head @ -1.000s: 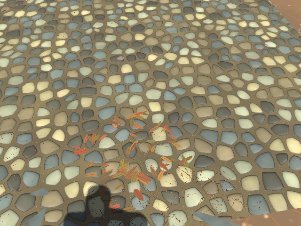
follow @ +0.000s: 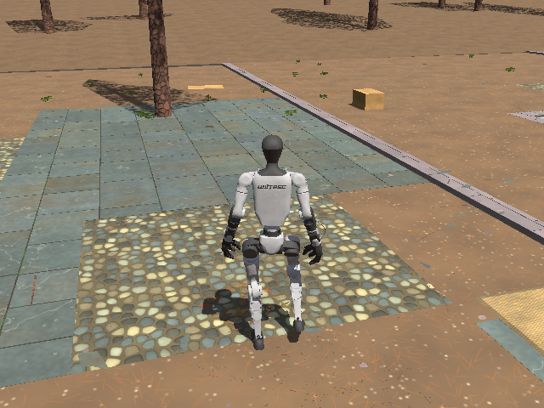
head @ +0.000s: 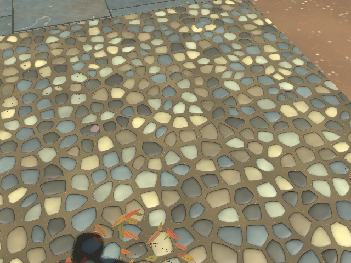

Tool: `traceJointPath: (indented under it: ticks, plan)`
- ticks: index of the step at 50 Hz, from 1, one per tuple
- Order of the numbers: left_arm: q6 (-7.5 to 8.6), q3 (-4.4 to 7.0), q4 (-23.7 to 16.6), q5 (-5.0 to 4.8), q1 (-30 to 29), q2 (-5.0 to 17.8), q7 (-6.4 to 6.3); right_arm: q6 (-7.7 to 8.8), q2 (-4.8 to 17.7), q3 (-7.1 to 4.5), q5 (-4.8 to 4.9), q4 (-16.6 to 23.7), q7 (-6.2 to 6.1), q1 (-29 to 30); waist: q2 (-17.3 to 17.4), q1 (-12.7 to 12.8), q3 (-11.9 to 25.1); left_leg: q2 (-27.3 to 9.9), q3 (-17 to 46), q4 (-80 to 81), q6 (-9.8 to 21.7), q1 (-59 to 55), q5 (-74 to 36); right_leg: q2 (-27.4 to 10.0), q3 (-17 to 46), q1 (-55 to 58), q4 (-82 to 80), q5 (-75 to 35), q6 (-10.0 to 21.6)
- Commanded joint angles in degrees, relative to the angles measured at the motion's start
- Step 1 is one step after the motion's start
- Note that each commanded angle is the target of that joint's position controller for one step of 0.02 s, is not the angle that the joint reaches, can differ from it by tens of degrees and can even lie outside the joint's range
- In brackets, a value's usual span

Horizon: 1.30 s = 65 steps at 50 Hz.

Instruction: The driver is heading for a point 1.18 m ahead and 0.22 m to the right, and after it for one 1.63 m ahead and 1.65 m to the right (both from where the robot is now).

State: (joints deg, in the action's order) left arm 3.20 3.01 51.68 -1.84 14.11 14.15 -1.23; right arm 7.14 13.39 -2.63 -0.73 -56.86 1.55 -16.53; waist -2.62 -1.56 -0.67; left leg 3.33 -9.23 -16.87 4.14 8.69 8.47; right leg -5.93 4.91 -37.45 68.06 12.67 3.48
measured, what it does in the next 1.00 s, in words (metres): walks ahead, turning right: right foot, then left foot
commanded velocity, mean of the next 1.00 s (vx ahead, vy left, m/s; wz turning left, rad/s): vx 0.50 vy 0.00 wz -0.32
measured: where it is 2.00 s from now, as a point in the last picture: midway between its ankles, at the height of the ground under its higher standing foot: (215, 151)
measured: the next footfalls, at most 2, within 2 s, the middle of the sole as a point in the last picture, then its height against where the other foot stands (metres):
right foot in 0.32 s outside the picture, level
left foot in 0.86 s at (201, 222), level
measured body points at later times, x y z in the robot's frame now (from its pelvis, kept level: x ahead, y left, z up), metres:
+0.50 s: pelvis +0.27 -0.10 +0.00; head +0.30 -0.12 +0.44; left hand +0.43 +0.13 -0.12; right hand +0.33 -0.40 -0.12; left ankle +0.28 +0.08 -0.65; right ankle +0.29 -0.17 -0.74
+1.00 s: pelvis +0.57 -0.13 -0.01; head +0.60 -0.13 +0.44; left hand +0.75 +0.09 -0.13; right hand +0.59 -0.42 -0.12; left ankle +0.64 -0.08 -0.74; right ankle +0.44 -0.24 -0.65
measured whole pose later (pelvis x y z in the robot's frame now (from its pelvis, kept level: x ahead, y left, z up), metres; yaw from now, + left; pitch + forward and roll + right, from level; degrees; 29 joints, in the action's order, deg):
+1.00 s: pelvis +0.57 -0.13 -0.01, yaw -17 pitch +2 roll +0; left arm 5.8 2.6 43.7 0.2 15.4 15.4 0.0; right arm 5.4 15.6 -3.1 0.4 -45.7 2.3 -13.3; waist -1.3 -0.8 -1.3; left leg 5.4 0.4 -25.9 5.2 19.4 8.1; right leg 0.1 3.2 -24.6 66.6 19.7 2.1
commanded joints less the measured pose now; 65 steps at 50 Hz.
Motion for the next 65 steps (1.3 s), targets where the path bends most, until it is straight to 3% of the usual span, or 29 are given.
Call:
traceJointPath:
  ticks: [1, 6, 11, 14, 15, 16, 17, 18, 19, 20, 21, 22, 23, 27, 32, 37, 40, 42, 43, 44, 45, 46, 47, 48, 49, 52, 57, 62, 65]
  plan:
    - [-0.54, 0.78, -2.57, 0.56, 3.50, 1.73, 0.01, 1.05, 6.06, -0.94, -0.38, 3.00, -0.99, 3.88, 5.12, 3.22, -2.82, -17.58, 8.97, 12.21, 8.31, 4.91, -5.74, -2.80, 3.28, -2.89, -3.32, -7.56, -0.90]
    - [0.59, 0.27, -6.38, 0.75, -6.92, 0.65, 2.01, -0.03, 8.72, -1.23, 0.07, 2.49, -2.45, -0.17, 3.70, -0.46, -3.45, -17.67, 2.98, 10.86, 6.36, -2.50, -8.69, -1.99, -1.62, -5.06, -19.99, -17.43, -1.25]
    - [0.50, -0.19, -11.41, 0.53, -14.81, 0.44, 4.06, -2.03, 10.62, -1.90, 1.23, 1.52, -2.63, -4.51, 4.07, -3.18, -5.70, -20.66, 0.45, 6.44, 5.09, -12.62, -10.92, -0.80, -6.33, -7.03, -28.42, -10.06, 0.34]
    - [0.23, 1.08, -12.83, 0.44, -11.03, 3.04, 4.79, -3.14, 12.56, -2.58, 1.58, 2.76, -2.75, -1.96, 7.24, 0.68, -1.85, -20.95, -2.62, -4.20, 2.98, -14.10, -35.48, 4.15, -11.36, 3.24, -30.21, -1.31, 3.36]
    - [0.21, 2.38, -11.50, 0.26, -4.09, 5.12, 4.82, -3.68, 12.97, -2.71, 1.60, 3.36, -2.94, -0.36, 7.61, 4.95, 2.15, -19.66, -4.38, -14.25, 1.80, -12.64, -44.64, 7.31, -13.17, 12.57, -32.34, -1.65, 5.01]
    - [0.12, 4.69, -8.79, 0.19, 6.06, 9.37, 4.14, -3.88, 12.14, -2.33, 1.53, 4.13, -3.07, -0.18, 5.83, 9.66, 7.69, -16.85, -5.46, -28.43, -0.37, -5.81, -43.01, 9.90, -12.06, 28.14, -35.55, -4.64, 7.35]
    - [-0.39, 6.60, -7.55, 0.13, 12.91, 16.17, 2.71, -3.09, 8.40, -0.98, -0.36, 6.35, -2.82, -1.59, -5.89, 9.91, 12.76, -12.71, -5.34, -48.72, -3.15, 11.90, -10.63, -3.17, 8.15, 44.98, -36.70, -7.10, 11.54]
    - [0.45, 6.43, -9.72, 0.78, 10.76, 18.85, 3.03, -0.44, 2.88, 0.82, 0.41, 9.34, -1.77, -4.82, -14.37, 4.74, 22.09, -0.78, 6.71, -65.52, -5.17, 32.16, 24.89, -14.86, 42.70, 60.21, -48.68, 3.56, 23.38]
    - [0.95, 4.94, -9.45, 1.24, 12.05, 13.15, 3.41, 1.77, 9.15, -0.67, 2.76, 10.65, -1.10, 3.52, -5.34, 8.88, 19.88, -3.90, 14.70, -67.51, -3.26, 38.64, 21.59, -13.58, 39.96, 59.68, -52.59, 2.65, 19.52]
    - [1.37, 4.19, -9.43, 1.32, 9.35, 10.45, 3.27, 2.56, 9.33, -0.78, 3.71, 12.06, -0.94, 6.64, -4.16, 7.53, 12.62, -6.25, 13.83, -64.30, -1.71, 41.11, 16.20, -11.46, 30.15, 53.32, -51.41, -2.70, 16.73]
    - [1.50, 3.55, -10.72, 0.99, 4.28, 8.61, 3.30, 2.52, 8.75, -0.74, 2.58, 11.34, -1.44, 6.49, 2.50, 4.43, 8.65, -9.04, 13.88, -59.47, -1.71, 37.19, 11.80, -8.74, 22.52, 43.84, -51.28, -9.23, 14.56]
    - [1.49, 2.93, -11.88, 1.08, 0.50, 6.74, 3.19, 1.86, 9.25, -1.36, 1.58, 10.91, -1.78, 5.58, 2.65, 2.16, 6.62, -10.75, 13.82, -54.66, -2.14, 32.70, 9.50, -6.47, 17.26, 36.62, -51.97, -14.11, 13.16]
    - [1.51, 2.54, -12.66, 1.57, -1.03, 5.89, 3.02, 0.87, 9.16, -1.62, 1.33, 11.03, -1.60, 4.47, 1.61, 0.57, 5.83, -11.63, 14.12, -52.56, -2.59, 29.02, 8.28, -4.98, 15.20, 32.16, -53.38, -16.04, 12.79]
    - [1.98, 3.24, -12.43, 0.94, 1.64, 8.80, 1.66, -1.11, 6.86, -1.55, -0.19, 13.51, -1.88, 7.90, 1.81, 0.23, 3.13, -9.97, 12.20, -41.53, -6.29, 28.94, 1.70, -2.50, 10.24, 26.32, -55.66, -22.96, 13.37]
    - [1.65, 2.83, -10.76, 0.92, 5.98, 8.09, 0.63, -0.53, 4.59, -0.45, 0.42, 15.61, -1.17, 17.21, -2.04, 4.49, 1.12, -6.89, 10.50, -19.54, -6.17, 25.86, -15.19, 0.13, 5.75, 26.57, -55.64, -16.10, 9.54]
    - [1.68, 2.92, -8.27, 0.96, 9.00, 9.01, 0.61, 0.45, 6.66, -0.61, 1.16, 17.74, 0.21, 21.85, -3.01, 6.41, -1.46, -6.49, 10.91, -13.46, -2.89, 28.90, -13.38, -5.22, 9.36, 35.73, -52.90, -14.35, 9.10]
    - [1.07, 3.16, -7.68, 1.32, 7.91, 9.95, 0.21, 0.72, 7.73, -0.88, 1.39, 17.69, 1.02, 19.32, -3.66, 4.64, -0.95, -5.53, 9.51, -12.23, 0.28, 26.96, -6.11, -7.10, 8.18, 41.26, -49.36, -25.12, 7.26]
    - [0.55, 2.94, -8.10, 1.75, 5.71, 10.09, 0.14, 0.56, 10.19, -2.32, 1.29, 14.77, 0.88, 8.69, -2.98, -0.84, 5.90, -1.66, 6.29, -10.96, 3.25, 11.64, -6.01, -3.23, 3.50, 40.46, -37.11, -44.27, 5.11]
    - [0.45, 2.24, -8.99, 2.37, 5.23, 9.07, 0.04, 0.34, 12.40, -3.03, 0.90, 12.84, 0.76, -0.80, 0.40, -4.71, 12.78, -6.88, 13.22, -12.48, 6.35, -3.26, -9.37, -0.46, 1.08, 32.88, -23.45, -38.22, 3.33]
    - [1.41, 1.04, -9.68, 2.24, 12.24, 4.94, 0.49, -0.06, 17.41, -4.44, 0.36, 12.18, 0.75, -7.26, 14.84, -2.84, 20.26, -19.43, 38.27, -9.97, 16.06, -24.82, -2.77, 8.42, -2.61, 10.65, -0.58, -12.63, -1.84]
    - [2.66, 0.49, -9.66, 2.13, 11.98, 5.10, 0.94, -0.39, 14.12, -3.64, 1.96, 11.22, 1.19, -8.08, 19.21, -2.91, 20.81, -22.33, 55.17, -0.33, 17.69, -29.96, 8.37, 10.92, 1.92, -1.55, 6.77, 17.52, -2.31]
    - [3.59, 1.18, -11.16, 0.58, 6.21, 8.66, 1.45, -0.64, 11.23, -2.83, 2.34, 12.34, 0.94, -4.02, 13.54, -3.28, 11.97, -21.43, 50.17, 0.81, 14.58, -23.95, 14.60, 7.19, 3.95, -7.46, 9.84, 14.55, -1.32]
    - [4.16, 1.03, -12.33, 0.49, 1.26, 9.02, 1.55, -1.08, 9.93, -2.40, 1.71, 13.94, 0.71, -0.14, 6.72, -2.67, 6.73, -19.29, 43.07, 1.57, 12.60, -15.30, 11.82, 4.76, 2.52, -6.77, 7.32, 9.79, -0.80]
    - [4.43, 1.18, -13.02, 1.59, -1.22, 8.58, 1.36, -1.34, 9.08, -2.02, 1.30, 14.58, 0.74, 2.04, 2.56, -1.12, 2.70, -17.09, 38.27, 2.82, 11.96, -7.61, 5.86, 3.09, 1.41, -5.27, 2.66, 6.91, -0.96]
    - [4.28, 1.55, -13.35, 2.56, -0.86, 8.48, 1.07, -1.26, 8.28, -1.64, 0.92, 15.10, 0.62, 2.96, 2.74, 0.69, 2.46, -15.23, 35.31, 3.78, 11.31, -3.71, 0.28, 1.45, 1.41, -1.83, -1.58, 4.62, -1.27]
    - [3.17, 1.42, -13.95, 3.05, 0.49, 6.54, 0.47, -1.31, 9.04, -1.89, 1.25, 15.41, 0.06, 2.28, 6.35, 2.31, 2.90, -12.26, 29.91, 5.22, 11.93, 1.12, -9.45, 1.14, -0.30, 1.46, -8.33, 2.78, -3.53]
    - [2.92, 0.72, -16.95, 2.79, -9.37, 4.45, 0.07, -2.16, 10.97, -2.61, 2.16, 14.34, -1.65, -2.82, 6.58, -0.73, 1.63, -9.20, 25.48, 4.56, 9.38, 3.21, -12.55, 3.43, -1.05, 1.73, -25.92, -11.90, -6.13]
    - [4.13, 0.51, -19.21, 1.78, -17.94, 4.33, 1.57, -3.63, 10.59, -2.53, 2.52, 13.26, -2.44, -7.69, 7.93, -3.72, 0.94, -9.39, 29.14, 0.51, 7.78, 0.12, -9.05, 6.79, -0.96, 5.50, -37.43, -16.09, -5.89]
    - [5.05, 1.15, -19.77, 1.43, -18.69, 5.95, 2.27, -4.50, 10.92, -2.79, 2.52, 13.59, -2.89, -7.46, 8.86, -2.79, 0.76, -10.82, 34.11, -3.32, 7.21, -3.73, -8.33, 7.82, -0.03, 8.48, -42.05, -11.24, -4.76]
Velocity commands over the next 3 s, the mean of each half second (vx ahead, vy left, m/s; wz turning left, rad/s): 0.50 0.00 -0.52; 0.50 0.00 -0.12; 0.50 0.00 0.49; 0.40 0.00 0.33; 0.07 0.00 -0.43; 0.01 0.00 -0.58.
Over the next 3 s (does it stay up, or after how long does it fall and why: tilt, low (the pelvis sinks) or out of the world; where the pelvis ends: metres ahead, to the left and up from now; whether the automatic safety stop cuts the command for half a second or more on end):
stays up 1.13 -0.16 0.00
